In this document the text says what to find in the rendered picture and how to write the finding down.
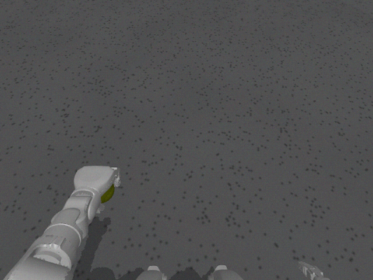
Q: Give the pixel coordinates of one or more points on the left robot hand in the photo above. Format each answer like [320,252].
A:
[99,178]

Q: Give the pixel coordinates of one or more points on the left robot arm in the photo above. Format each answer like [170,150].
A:
[52,255]

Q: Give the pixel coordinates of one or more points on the right robot hand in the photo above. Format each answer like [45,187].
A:
[311,272]

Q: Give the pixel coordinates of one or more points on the ball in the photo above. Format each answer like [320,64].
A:
[108,194]

